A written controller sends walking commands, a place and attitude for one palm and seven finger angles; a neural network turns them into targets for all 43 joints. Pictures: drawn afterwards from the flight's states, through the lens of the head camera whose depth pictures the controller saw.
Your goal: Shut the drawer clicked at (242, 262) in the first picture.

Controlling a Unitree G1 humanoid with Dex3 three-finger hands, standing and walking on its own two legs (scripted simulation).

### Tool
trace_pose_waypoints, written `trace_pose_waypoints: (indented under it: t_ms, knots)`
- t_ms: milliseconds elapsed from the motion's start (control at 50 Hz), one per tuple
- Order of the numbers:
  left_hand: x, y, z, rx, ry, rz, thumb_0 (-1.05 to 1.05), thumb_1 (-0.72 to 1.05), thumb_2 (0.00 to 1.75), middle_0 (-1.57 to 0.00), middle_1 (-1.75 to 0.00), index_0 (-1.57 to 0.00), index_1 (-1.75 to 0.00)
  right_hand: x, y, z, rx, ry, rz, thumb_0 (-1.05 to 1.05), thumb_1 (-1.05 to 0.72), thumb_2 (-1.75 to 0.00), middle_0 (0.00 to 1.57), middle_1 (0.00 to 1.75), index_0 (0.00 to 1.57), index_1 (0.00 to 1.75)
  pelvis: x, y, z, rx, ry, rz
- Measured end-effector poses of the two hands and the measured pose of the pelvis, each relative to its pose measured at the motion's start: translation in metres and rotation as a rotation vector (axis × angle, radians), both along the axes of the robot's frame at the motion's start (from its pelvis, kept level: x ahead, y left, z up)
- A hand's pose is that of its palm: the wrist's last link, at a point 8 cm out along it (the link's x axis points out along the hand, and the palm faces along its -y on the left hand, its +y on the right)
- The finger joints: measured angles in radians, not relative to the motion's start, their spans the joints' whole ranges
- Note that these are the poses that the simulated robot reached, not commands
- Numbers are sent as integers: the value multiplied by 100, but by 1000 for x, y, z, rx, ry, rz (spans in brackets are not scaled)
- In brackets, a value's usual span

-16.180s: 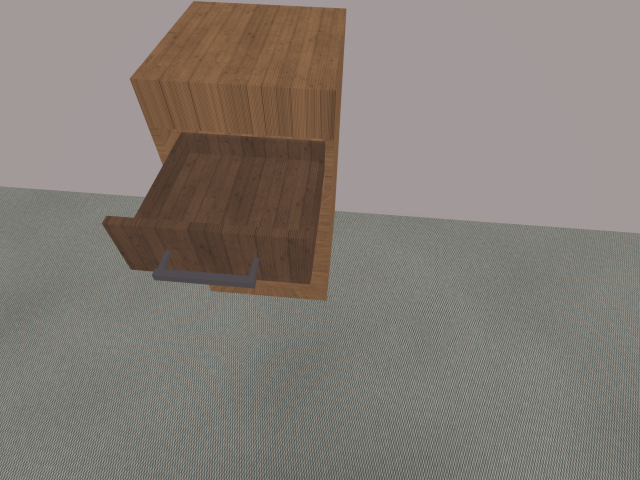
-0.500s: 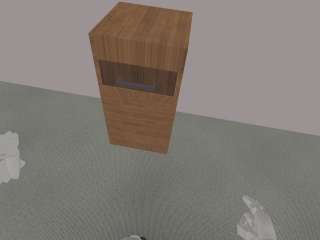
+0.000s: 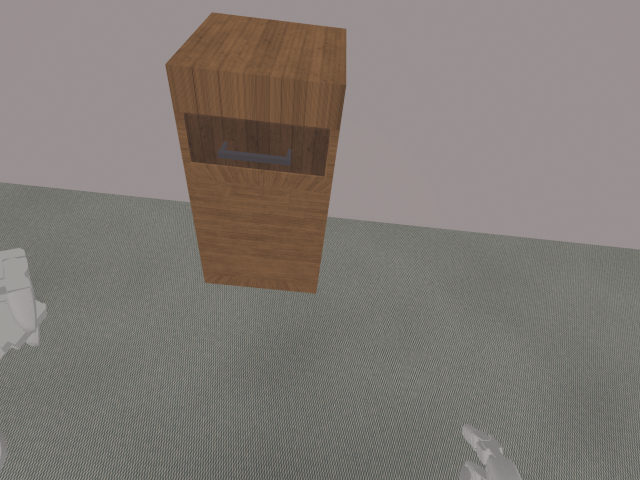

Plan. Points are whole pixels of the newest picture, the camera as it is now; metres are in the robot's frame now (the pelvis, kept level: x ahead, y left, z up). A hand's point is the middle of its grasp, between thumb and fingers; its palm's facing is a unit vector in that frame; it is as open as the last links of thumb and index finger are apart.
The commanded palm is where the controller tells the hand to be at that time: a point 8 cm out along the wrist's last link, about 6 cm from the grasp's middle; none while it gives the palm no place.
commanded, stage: stop stepping back and stand still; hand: left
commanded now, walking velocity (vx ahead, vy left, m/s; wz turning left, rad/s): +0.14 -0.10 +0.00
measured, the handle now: (255, 153) +0.94 +0.19 -0.11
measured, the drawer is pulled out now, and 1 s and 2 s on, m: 0.00 0.00 0.00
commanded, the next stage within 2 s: let the arm hang, fingers relaxed in 1.34 s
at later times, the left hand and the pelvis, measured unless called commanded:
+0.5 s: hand out of the picture +0.10 +0.25 +0.20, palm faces +0.37 -0.84 -0.40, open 3.2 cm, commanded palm +0.04 +0.30 +0.20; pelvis -0.09 +0.02 +0.01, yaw +0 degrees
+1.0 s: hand out of the picture +0.12 +0.25 +0.20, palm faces +0.37 -0.76 -0.53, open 3.2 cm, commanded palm +0.05 +0.30 +0.20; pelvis -0.07 +0.01 +0.01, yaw +3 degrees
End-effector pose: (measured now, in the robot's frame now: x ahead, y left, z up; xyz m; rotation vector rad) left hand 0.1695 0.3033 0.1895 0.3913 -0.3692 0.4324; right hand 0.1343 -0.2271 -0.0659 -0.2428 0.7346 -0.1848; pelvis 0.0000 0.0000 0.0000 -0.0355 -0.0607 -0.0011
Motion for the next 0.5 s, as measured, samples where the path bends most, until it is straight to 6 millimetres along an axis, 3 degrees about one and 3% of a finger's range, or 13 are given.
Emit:
trace_pose_waypoints:
  t_ms: [60,140,220,280,360,440,500]
  knots:
    - [-10,-15,2,-1,76,-76,1,89,90,-141,-160,-141,-160,-26,3,14,18,-1,-3,1,-90,-90,20,30,20,30,-17,-1,13,-2,-10,0]
    - [-57,-40,14,134,131,-183,1,89,90,-141,-160,-140,-160,-46,-3,17,24,-23,-8,1,-90,-90,20,30,20,30,-36,-1,10,23,27,10]
    - [-93,-32,22,218,88,-178,1,88,90,-141,-159,-141,-160,-60,-11,4,-25,52,-8,1,-90,-90,20,30,20,30,-57,5,2,21,27,-2]
    - [-101,-7,25,182,-3,-76,1,88,90,-141,-159,-141,-160,-70,-8,7,-47,62,-27,1,-90,-90,20,30,20,30,-64,9,5,23,54,1]
    - [-99,16,13,86,-67,4,1,88,90,-141,-160,-141,-160,-74,0,10,-69,-41,-29,1,-90,-90,20,30,20,30,-80,23,-4,18,62,2]
    - [-95,6,11,96,-8,-44,1,89,90,-141,-160,-141,-160,-89,21,12,14,-65,-13,1,-90,-90,20,30,20,30,-91,23,5,29,33,8]
    - [-104,-9,20,124,37,-98,1,89,90,-141,-160,-141,-160,-101,32,11,64,-24,-1,1,-90,-90,20,30,20,30,-92,19,14,6,43,9]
